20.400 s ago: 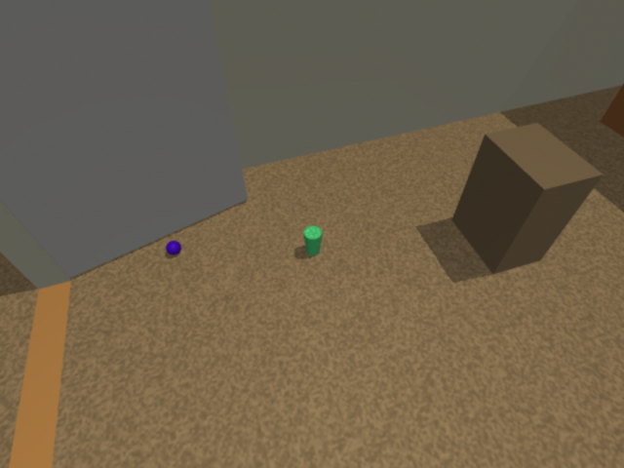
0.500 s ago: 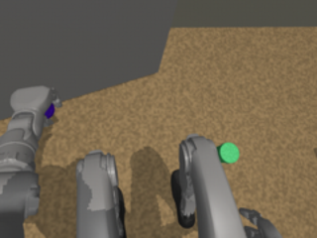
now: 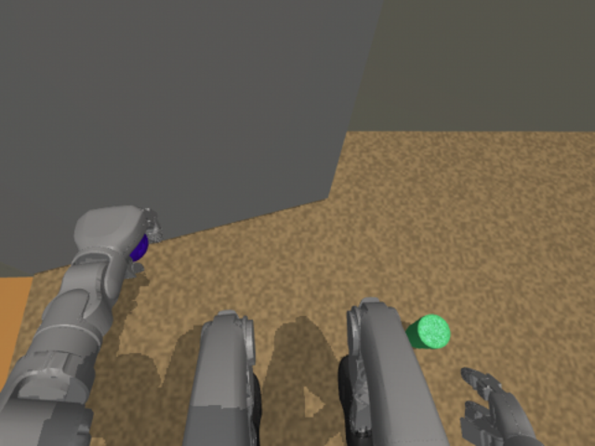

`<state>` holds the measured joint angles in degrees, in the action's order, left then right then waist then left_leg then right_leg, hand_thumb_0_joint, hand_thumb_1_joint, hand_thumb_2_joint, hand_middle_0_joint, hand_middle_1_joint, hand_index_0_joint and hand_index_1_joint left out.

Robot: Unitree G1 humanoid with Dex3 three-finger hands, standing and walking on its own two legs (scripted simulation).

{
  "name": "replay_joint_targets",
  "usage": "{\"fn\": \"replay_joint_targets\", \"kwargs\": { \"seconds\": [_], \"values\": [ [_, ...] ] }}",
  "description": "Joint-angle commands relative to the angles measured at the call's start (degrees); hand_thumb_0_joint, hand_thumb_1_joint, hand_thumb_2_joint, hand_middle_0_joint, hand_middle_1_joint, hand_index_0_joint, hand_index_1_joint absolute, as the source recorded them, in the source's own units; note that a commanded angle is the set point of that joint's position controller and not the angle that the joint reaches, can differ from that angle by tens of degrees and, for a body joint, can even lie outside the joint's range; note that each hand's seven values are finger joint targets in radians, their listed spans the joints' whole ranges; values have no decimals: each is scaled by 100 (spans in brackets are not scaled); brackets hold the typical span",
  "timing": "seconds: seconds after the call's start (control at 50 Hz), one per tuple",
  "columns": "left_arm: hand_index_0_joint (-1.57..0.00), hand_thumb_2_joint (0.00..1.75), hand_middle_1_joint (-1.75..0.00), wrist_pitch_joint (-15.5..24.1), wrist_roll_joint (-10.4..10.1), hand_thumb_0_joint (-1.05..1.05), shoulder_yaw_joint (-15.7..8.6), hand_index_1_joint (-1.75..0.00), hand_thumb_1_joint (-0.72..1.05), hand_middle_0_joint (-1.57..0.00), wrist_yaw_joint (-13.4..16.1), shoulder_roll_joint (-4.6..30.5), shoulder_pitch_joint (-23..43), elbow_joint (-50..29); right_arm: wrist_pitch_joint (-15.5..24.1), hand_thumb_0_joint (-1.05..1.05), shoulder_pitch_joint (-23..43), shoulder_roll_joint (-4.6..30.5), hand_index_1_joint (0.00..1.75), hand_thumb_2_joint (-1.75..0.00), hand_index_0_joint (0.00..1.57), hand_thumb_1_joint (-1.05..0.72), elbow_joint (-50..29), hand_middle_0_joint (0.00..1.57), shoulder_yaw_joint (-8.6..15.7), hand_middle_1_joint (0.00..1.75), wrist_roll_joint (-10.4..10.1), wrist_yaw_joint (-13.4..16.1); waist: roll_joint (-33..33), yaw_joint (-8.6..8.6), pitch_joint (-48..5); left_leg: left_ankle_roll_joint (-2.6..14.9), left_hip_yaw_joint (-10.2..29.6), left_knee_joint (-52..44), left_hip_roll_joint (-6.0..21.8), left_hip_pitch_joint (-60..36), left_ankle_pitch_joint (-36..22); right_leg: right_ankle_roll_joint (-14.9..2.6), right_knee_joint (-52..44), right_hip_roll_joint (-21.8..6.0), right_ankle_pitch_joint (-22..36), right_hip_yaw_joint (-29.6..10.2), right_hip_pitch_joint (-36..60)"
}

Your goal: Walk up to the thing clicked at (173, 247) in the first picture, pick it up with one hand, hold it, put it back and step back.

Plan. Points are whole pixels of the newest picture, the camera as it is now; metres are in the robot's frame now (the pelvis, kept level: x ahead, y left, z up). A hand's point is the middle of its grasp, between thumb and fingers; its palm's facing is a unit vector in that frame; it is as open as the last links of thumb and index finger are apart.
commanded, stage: lift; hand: left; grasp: from above
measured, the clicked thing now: (127, 243) +0.41 +0.26 -0.11
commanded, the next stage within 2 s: hold in 0.84 s
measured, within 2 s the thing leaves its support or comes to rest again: neither
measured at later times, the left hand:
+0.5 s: hand (84, 216) +0.37 +0.23 +0.09, palm faces -0.44 -0.09 -0.89, open 6.9 cm
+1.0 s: hand (50, 156) +0.39 +0.22 +0.17, palm faces -0.44 -0.09 -0.89, open 7.1 cm
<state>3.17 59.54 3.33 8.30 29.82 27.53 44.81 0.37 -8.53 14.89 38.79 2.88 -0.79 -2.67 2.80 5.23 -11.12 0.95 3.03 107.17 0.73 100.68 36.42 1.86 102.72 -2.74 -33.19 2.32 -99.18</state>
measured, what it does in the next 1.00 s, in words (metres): rises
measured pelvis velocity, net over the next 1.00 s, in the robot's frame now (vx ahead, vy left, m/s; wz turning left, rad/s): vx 0.08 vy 0.00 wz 0.00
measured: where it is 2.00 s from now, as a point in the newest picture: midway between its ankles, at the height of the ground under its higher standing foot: (302, 430)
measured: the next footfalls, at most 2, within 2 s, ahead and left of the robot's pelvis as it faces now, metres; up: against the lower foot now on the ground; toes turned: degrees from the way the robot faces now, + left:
none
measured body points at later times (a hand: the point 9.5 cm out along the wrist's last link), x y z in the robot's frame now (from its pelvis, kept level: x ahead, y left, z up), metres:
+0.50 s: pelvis +0.04 +0.00 +0.17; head +0.11 +0.00 +0.62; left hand +0.39 +0.23 +0.14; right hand +0.14 -0.27 +0.05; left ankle +0.08 +0.11 -0.47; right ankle +0.10 -0.14 -0.47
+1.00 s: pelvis +0.08 +0.00 +0.24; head +0.12 -0.01 +0.69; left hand +0.41 +0.22 +0.22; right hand +0.17 -0.27 +0.12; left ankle +0.08 +0.11 -0.47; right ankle +0.10 -0.14 -0.47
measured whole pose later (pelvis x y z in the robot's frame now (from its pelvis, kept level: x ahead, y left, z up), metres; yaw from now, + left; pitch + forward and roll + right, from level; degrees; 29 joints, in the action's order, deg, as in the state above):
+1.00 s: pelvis +0.08 +0.00 +0.24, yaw +0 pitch +9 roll -1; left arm -0.7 56.6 10.6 7.8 21.7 18.2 47.8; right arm 0.1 -14.8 14.0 42.1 3.0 -2.5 2.3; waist 1.7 2.6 -4.6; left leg 0.2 -1.7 46.1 1.7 32.8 22.1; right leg 1.4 44.0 -1.3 -19.1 0.1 -33.8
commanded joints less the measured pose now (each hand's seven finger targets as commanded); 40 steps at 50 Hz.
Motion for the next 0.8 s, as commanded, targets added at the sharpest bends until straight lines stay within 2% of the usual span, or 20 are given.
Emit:
{"fn": "replay_joint_targets", "kwargs": {
  "seconds": [0.0,0.04,0.1,0.12,0.14,0.18,0.28,0.3,0.34,0.36,0.38,0.42,0.44,0.48,0.52,0.56,0.64,0.7,0.72,0.78],
  "values": [
    [-96,59,-69,-197,-198,0,-354,-65,57,-93,147,1213,1310,-1310,118,0,-519,1073,30,-91,20,-92,-449,20,345,30,-82,249,552,45,-2810,25,141,-2597,-109,-2947,32,-276,-1931,315,224,110,2377],
    [-97,55,-68,-256,-209,0,-160,-64,58,-93,85,1004,1325,-1552,116,0,-506,1000,30,-91,20,-92,-440,20,320,30,-108,320,514,92,-2894,6,95,-2794,-96,-3355,-256,-295,-2182,334,421,84,2683],
    [-95,55,-66,-343,-241,0,-188,-62,55,-91,93,1022,1071,-1649,115,0,-468,935,30,-91,20,-92,-420,20,264,30,-153,423,430,0,-2661,-10,77,-3205,-83,-3780,-428,-293,-2612,340,507,29,3165],
    [-95,56,-67,-378,-277,0,-210,-63,56,-92,88,1017,904,-1447,119,0,-426,910,30,-91,20,-92,-391,20,239,30,-163,450,365,-36,-2402,-8,76,-3384,-66,-3843,-311,-286,-2776,353,419,22,3260],
    [-95,55,-68,-386,-275,0,-14,-64,55,-91,71,785,976,-1448,139,0,-436,861,30,-91,20,-92,-370,20,224,30,-158,485,318,79,-2246,-6,33,-3460,-67,-3946,-390,-290,-2956,363,464,-10,3383],
    [-94,56,-67,-405,-241,0,-81,-64,54,-91,77,912,971,-1348,167,0,-414,846,30,-91,20,-92,-328,20,213,30,-181,544,226,12,-2059,-1,26,-3726,-53,-4168,-384,-291,-3236,372,422,-59,3675],
    [-91,55,-68,-442,-262,0,136,-65,52,-88,101,552,726,-944,265,0,-448,767,30,-91,20,-92,-273,20,162,30,-194,637,99,-18,-1565,-21,21,-4350,-62,-4653,-563,-294,-3962,406,492,-158,4313],
    [-91,53,-69,-436,-298,0,90,-65,52,-87,104,606,798,-1064,279,0,-451,773,30,-91,20,-91,-254,20,176,30,-189,647,135,-91,-1656,-37,17,-4470,-39,-4871,-717,-296,-4054,399,619,-160,4500],
    [-92,55,-66,-455,-261,0,255,-63,51,-88,113,437,763,-910,295,0,-456,747,30,-91,20,-91,-268,20,169,30,-180,659,121,-69,-1578,-45,-9,-4698,-52,-5127,-842,-299,-4310,420,729,-163,4742],
    [-91,56,-68,-469,-240,0,198,-64,51,-87,133,486,747,-839,297,0,-501,738,30,-91,20,-91,-247,20,166,30,-189,668,68,-77,-1481,-40,-37,-4762,-67,-5155,-976,-305,-4425,429,815,-181,4892],
    [-91,56,-67,-470,-257,0,65,-64,50,-87,162,606,662,-895,301,0,-507,758,30,-91,20,-91,-240,20,170,30,-182,675,92,-183,-1550,-44,-56,-4874,-57,-5324,-1096,-295,-4507,433,921,-172,5104],
    [-92,57,-67,-484,-253,0,340,-64,52,-89,179,325,825,-832,304,0,-532,712,30,-91,20,-91,-245,20,158,30,-165,679,-7,-63,-1462,-32,-142,-5011,-89,-5533,-1300,-302,-4759,436,1101,-180,5352],
    [-91,59,-68,-484,-244,0,211,-65,51,-88,206,469,870,-823,313,0,-566,756,30,-91,20,-91,-221,20,177,30,-166,686,33,-105,-1429,-44,-133,-5149,-75,-5692,-1342,-292,-4838,444,1141,-173,5435],
    [-89,59,-67,-488,-244,0,272,-65,48,-87,238,407,902,-749,310,0,-601,719,30,-91,20,-91,-191,20,174,30,-153,685,63,-100,-1287,-50,-166,-5321,-88,-5839,-1457,-288,-5038,443,1233,-185,5592],
    [-89,57,-65,-489,-220,0,238,-62,48,-87,283,420,876,-766,321,0,-598,742,30,-90,20,-91,-193,20,183,30,-145,667,96,-202,-1341,-85,-142,-5565,-69,-6206,-1632,-292,-5168,447,1375,-148,5806],
    [-89,60,-66,-503,-203,0,297,-64,48,-87,298,375,920,-687,302,0,-648,741,30,-91,20,-91,-183,20,189,30,-141,654,126,-151,-1314,-94,-176,-5697,-71,-6472,-1907,-289,-5342,447,1612,-149,5990],
    [-89,63,-66,-518,-244,0,297,-64,47,-87,292,349,841,-649,258,0,-687,748,30,-90,20,-91,-171,20,207,30,-147,628,-35,-182,-1239,-68,-247,-5967,-117,-6797,-2210,-258,-5717,414,1944,-208,6475],
    [-88,63,-68,-499,-294,0,242,-66,47,-86,291,366,774,-637,244,0,-682,755,30,-90,20,-91,-199,20,226,30,-138,608,-1,-237,-1117,-87,-262,-6216,-113,-7031,-2301,-251,-5939,411,2000,-194,6687],
    [-87,65,-67,-497,-293,0,339,-65,45,-85,280,271,812,-570,230,0,-675,730,30,-90,20,-91,-209,20,210,30,-140,605,-78,-171,-1016,-77,-249,-6286,-109,-7064,-2307,-241,-6032,410,2009,-197,6724],
    [-87,63,-67,-439,-267,0,342,-65,45,-85,238,284,825,-589,201,0,-698,731,30,-90,20,-91,-222,20,233,30,-153,596,-88,-200,-996,-71,-278,-6449,-128,-7229,-2469,-238,-6205,403,2170,-232,6949]
  ]
}}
